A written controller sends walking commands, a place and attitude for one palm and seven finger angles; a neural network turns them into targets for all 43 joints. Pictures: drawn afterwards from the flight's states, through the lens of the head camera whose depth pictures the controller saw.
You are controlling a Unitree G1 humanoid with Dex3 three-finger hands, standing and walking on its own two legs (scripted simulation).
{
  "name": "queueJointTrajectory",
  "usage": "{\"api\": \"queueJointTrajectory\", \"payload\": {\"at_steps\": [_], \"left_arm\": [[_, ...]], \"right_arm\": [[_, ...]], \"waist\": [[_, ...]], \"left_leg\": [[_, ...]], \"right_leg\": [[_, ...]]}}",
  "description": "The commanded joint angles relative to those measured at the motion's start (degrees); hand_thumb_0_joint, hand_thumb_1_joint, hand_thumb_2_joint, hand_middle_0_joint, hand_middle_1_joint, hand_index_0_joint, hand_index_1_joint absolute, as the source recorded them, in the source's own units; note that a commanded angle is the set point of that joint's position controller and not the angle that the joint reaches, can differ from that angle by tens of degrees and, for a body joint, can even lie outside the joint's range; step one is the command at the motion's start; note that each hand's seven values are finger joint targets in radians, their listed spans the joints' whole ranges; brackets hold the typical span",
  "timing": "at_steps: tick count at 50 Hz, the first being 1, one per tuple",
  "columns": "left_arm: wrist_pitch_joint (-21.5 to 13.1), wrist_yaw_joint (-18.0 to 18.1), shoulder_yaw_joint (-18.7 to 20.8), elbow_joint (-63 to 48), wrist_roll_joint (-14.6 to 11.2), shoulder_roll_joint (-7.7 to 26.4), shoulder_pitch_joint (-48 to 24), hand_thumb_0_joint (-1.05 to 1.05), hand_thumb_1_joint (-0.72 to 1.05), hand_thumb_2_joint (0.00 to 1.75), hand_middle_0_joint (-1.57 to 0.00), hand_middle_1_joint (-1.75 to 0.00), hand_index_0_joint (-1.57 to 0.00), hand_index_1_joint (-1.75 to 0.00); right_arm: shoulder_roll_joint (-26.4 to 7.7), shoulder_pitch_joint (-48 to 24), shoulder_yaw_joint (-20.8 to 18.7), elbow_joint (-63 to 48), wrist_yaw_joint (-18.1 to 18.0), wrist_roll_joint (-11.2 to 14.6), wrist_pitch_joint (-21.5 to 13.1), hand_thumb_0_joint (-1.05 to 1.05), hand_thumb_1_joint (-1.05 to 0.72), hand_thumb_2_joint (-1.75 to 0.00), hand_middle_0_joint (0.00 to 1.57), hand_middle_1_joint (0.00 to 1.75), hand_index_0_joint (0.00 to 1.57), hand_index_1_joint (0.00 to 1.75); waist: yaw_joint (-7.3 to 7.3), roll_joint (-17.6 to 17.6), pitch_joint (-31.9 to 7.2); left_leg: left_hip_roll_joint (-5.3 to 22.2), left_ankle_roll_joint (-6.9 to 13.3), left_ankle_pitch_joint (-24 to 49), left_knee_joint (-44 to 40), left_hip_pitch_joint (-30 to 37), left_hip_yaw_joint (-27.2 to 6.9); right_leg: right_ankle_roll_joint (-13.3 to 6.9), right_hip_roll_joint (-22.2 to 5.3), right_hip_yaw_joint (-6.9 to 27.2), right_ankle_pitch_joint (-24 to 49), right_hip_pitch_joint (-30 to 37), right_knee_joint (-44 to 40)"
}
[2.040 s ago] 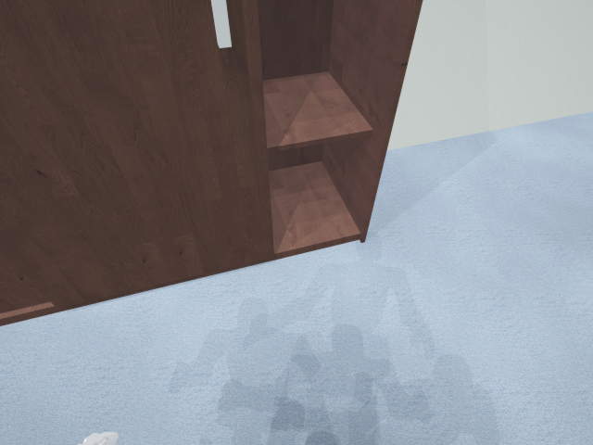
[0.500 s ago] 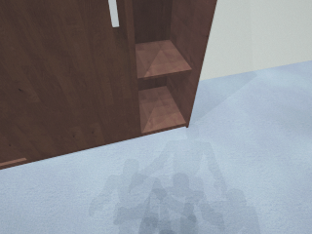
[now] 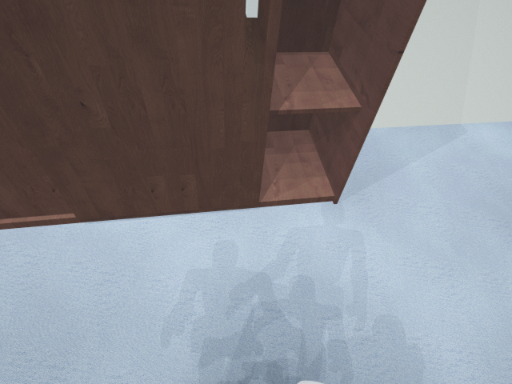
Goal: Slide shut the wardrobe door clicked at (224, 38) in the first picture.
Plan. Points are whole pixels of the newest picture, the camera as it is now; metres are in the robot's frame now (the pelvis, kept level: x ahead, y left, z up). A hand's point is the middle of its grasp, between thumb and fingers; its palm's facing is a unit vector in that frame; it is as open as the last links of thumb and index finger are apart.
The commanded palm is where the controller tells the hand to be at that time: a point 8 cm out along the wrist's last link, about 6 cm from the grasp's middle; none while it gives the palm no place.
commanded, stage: turn to face it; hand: left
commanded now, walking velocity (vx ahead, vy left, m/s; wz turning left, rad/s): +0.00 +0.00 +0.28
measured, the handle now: out of the picture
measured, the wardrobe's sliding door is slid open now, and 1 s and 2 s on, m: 0.39 0.39 0.39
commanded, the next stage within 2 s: take the last steps up to it in 0.20 s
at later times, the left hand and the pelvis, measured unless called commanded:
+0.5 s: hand out of the picture -0.06 +0.15 -0.17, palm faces +0.20 -0.96 -0.19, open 7.4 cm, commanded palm none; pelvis -0.03 -0.03 +0.00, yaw +8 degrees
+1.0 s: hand out of the picture +0.14 +0.10 -0.18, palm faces +0.07 -0.98 -0.20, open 7.4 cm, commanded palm none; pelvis +0.09 -0.10 -0.02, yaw +4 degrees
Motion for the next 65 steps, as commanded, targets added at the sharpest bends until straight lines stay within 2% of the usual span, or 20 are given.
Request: {"api": "queueJointTrajectory", "payload": {"at_steps": [1,7,10,12,13,17,22,25,26,27,28,34,43,46,47,48,49,52,54,65], "left_arm": [[-1.5,0.4,1.4,-4.5,-0.1,3.4,0.3,0.0,0.9,0.9,-0.2,-0.3,-0.2,-0.3],[-1.8,0.8,1.3,-3.7,-0.3,1.5,3.7,0.0,0.9,0.9,-0.2,-0.3,-0.2,-0.3],[-2.8,1.2,1.6,-2.2,-0.2,3.0,8.8,0.0,0.9,0.9,-0.2,-0.3,-0.2,-0.3],[-3.2,1.6,2.9,-3.6,1.0,11.2,7.7,0.0,0.9,0.9,-0.2,-0.3,-0.2,-0.3],[-3.3,1.8,3.2,-4.2,0.7,10.1,6.9,0.0,0.9,0.9,-0.2,-0.3,-0.2,-0.3],[-4.1,1.1,1.9,-4.0,0.9,5.6,2.9,0.0,0.9,0.9,-0.2,-0.3,-0.2,-0.3],[-4.3,0.3,1.8,0.7,1.4,6.2,10.8,0.0,0.9,0.9,-0.2,-0.3,-0.2,-0.3],[-3.8,-0.3,1.9,2.2,0.5,5.0,10.4,0.0,0.9,0.9,-0.2,-0.3,-0.2,-0.3],[-3.7,-0.7,1.4,1.8,0.2,2.5,10.4,0.0,0.9,0.9,-0.2,-0.3,-0.2,-0.3],[-3.9,-1.3,1.0,0.4,0.2,-0.5,10.1,0.0,0.9,0.9,-0.2,-0.3,-0.2,-0.3],[-3.9,-1.8,1.4,-2.0,1.0,1.2,5.7,0.0,0.9,0.9,-0.2,-0.3,-0.2,-0.3],[-2.8,-3.5,2.4,1.9,1.4,-0.5,7.3,0.0,0.9,0.9,-0.2,-0.3,-0.2,-0.3],[-3.4,-3.9,2.6,0.0,0.7,-1.2,-1.4,0.0,0.9,0.9,-0.2,-0.3,-0.2,-0.3],[-4.8,-3.4,3.8,4.3,0.8,1.9,10.4,0.0,0.9,0.9,-0.2,-0.3,-0.2,-0.3],[-5.7,-2.8,4.9,6.9,1.0,6.6,19.1,0.0,0.9,0.9,-0.2,-0.3,-0.2,-0.3],[-6.2,-1.7,6.1,8.2,0.8,13.2,24.1,0.0,0.9,0.9,-0.2,-0.3,-0.2,-0.3],[-6.0,-0.9,5.8,7.8,0.1,12.8,22.8,0.0,0.9,0.9,-0.2,-0.3,-0.2,-0.3],[-6.0,-0.1,3.0,4.3,0.7,4.6,7.8,0.0,0.9,0.9,-0.2,-0.3,-0.2,-0.3],[-6.5,0.2,2.1,3.8,1.2,2.2,5.1,0.0,0.9,0.9,-0.2,-0.3,-0.2,-0.3],[-6.7,-0.5,2.1,5.6,0.7,3.7,8.3,0.0,0.9,0.9,-0.2,-0.3,-0.2,-0.3]], "right_arm": [[-12.5,1.6,-3.5,-3.2,-1.5,-0.1,-1.0,0.0,-0.9,-0.9,0.2,0.3,0.2,0.3],[-11.9,1.6,-4.3,-2.9,-1.2,-0.4,-0.2,0.0,-0.9,-0.9,0.2,0.3,0.2,0.3],[-10.1,0.3,-4.2,-3.4,-0.6,0.3,-0.1,0.0,-0.9,-0.9,0.2,0.3,0.2,0.3],[-5.2,-0.6,-3.6,-5.8,-0.2,0.5,0.2,0.0,-0.9,-0.9,0.2,0.3,0.2,0.3],[-7.9,-2.6,-4.6,-6.0,-0.2,-0.2,1.1,0.0,-0.9,-0.9,0.2,0.3,0.2,0.3],[-5.6,2.1,-4.2,-2.2,0.4,-0.4,1.3,0.0,-0.9,-0.9,0.2,0.3,0.2,0.3],[-3.5,-0.9,-3.1,-2.5,0.6,-0.8,-0.5,0.0,-0.9,-0.9,0.2,0.3,0.2,0.3],[-3.2,6.3,-2.4,0.8,-0.3,-0.6,-2.1,0.0,-0.9,-0.9,0.2,0.3,0.2,0.3],[-6.0,9.5,-2.8,2.1,-1.0,-0.7,-2.7,0.0,-0.9,-0.9,0.2,0.3,0.2,0.3],[-11.7,13.3,-4.1,2.6,-1.4,-1.1,-3.0,0.0,-0.9,-0.9,0.2,0.3,0.2,0.3],[-15.0,14.7,-4.9,2.3,-1.7,-1.1,-3.1,0.0,-0.9,-0.9,0.2,0.3,0.2,0.3],[-7.5,9.6,-2.9,3.0,-2.7,-0.6,-5.1,0.0,-0.9,-0.9,0.2,0.3,0.2,0.3],[-8.6,12.6,-4.4,5.9,-2.1,-1.4,-4.6,0.0,-0.9,-0.9,0.2,0.3,0.2,0.3],[-8.7,10.3,-4.6,5.8,-1.7,-1.0,-4.1,0.0,-0.9,-0.9,0.2,0.3,0.2,0.3],[-6.6,11.1,-4.1,5.4,-1.1,-0.4,-4.2,0.0,-0.9,-0.9,0.2,0.3,0.2,0.3],[-1.2,10.5,-2.6,2.7,-0.7,0.3,-4.1,0.0,-0.9,-0.9,0.2,0.3,0.2,0.3],[-2.7,6.6,-2.6,0.9,-0.8,0.5,-3.8,0.0,-0.9,-0.9,0.2,0.3,0.2,0.3],[-2.8,3.0,-3.5,1.3,-0.2,-0.7,-3.2,0.0,-0.9,-0.9,0.2,0.3,0.2,0.3],[-0.9,6.4,-3.2,2.4,0.1,-0.9,-2.0,0.0,-0.9,-0.9,0.2,0.3,0.2,0.3],[-2.0,2.5,-2.8,-0.5,0.7,-0.7,-3.5,0.0,-0.9,-0.9,0.2,0.3,0.2,0.3]], "waist": [[-0.64,10.0,-6.0],[-0.3,10.8,-5.9],[1.96,7.0,-6.9],[2.31,-14.0,-1.8],[2.69,-11.7,-1.6],[-1.07,-6.8,0.6],[2.1,-7.4,3.3],[-0.97,-3.4,1.6],[-2.15,4.9,1.1],[-3.67,18.0,1.2],[-4.74,16.0,3.2],[-0.22,9.8,4.6],[-2.02,12.3,4.9],[4.17,7.1,-1.4],[7.83,-3.3,-7.7],[8.64,-19.7,-11.8],[8.81,-15.4,-12.7],[2.61,-3.1,-2.4],[-0.46,-2.4,-1.2],[-1.85,0.9,0.2]], "left_leg": [[14.3,8.3,12.7,-13.2,7.0,-17.1],[12.9,7.3,8.7,-13.1,3.5,-19.3],[8.3,2.8,2.9,-7.7,-3.7,-15.8],[-2.1,-3.4,-14.3,12.7,-15.9,-1.9],[0.4,-3.1,-16.4,21.8,-13.4,-3.4],[2.7,-3.6,-8.3,30.7,-9.3,0.1],[4.0,-2.8,-12.6,10.1,-3.1,6.2],[4.1,-2.4,-6.3,-5.6,11.6,7.7],[10.0,-0.8,-12.7,-11.7,16.8,-1.2],[22.7,3.9,-23.9,-19.7,18.9,-18.4],[29.1,7.5,-27.8,-24.1,15.8,-25.8],[20.0,4.2,-3.3,-21.9,8.6,-3.7],[20.9,3.3,1.8,-17.6,6.6,1.9],[17.0,-0.2,6.5,-1.6,1.9,6.1],[13.0,-2.0,2.0,14.3,-6.5,10.4],[5.5,-3.2,-22.0,34.2,-19.4,10.3],[7.9,-1.7,-21.5,41.2,-20.9,3.3],[12.2,-1.8,-10.4,42.4,-17.9,2.5],[12.0,-2.7,-8.6,35.9,-12.6,4.2],[8.0,-2.5,-1.3,2.8,1.7,9.7]], "right_leg": [[0.6,-0.4,1.0,0.5,-2.8,-1.9],[-0.1,1.8,0.1,2.7,5.9,-16.7],[-0.3,0.2,0.8,13.7,18.3,-34.8],[-8.9,-20.8,21.7,9.9,16.0,-44.3],[-11.5,-22.4,21.4,12.3,8.7,-44.2],[-9.5,-12.4,9.5,6.0,4.4,-43.7],[-10.8,-11.1,11.7,-6.0,4.2,-45.6],[-8.0,-6.6,7.5,-7.0,-1.1,-38.3],[-5.7,-3.4,4.8,-5.3,-6.8,-29.8],[-3.1,1.3,-2.6,-2.3,-14.3,-15.2],[-2.7,0.2,-2.0,-2.7,-18.2,-6.3],[-0.5,-3.4,0.4,13.2,-14.3,5.0],[-0.4,-2.8,-6.0,13.2,-3.2,-17.6],[-2.2,0.7,-8.1,14.9,16.6,-26.7],[-4.8,-6.3,0.4,8.1,29.8,-30.6],[-9.7,-21.4,24.2,6.8,36.1,-39.2],[-12.1,-22.4,27.0,3.3,31.6,-42.9],[-11.2,-17.4,14.5,-0.1,12.1,-44.4],[-10.0,-14.8,6.3,5.8,6.1,-45.4],[-10.4,-11.3,2.3,10.0,8.3,-39.5]]}}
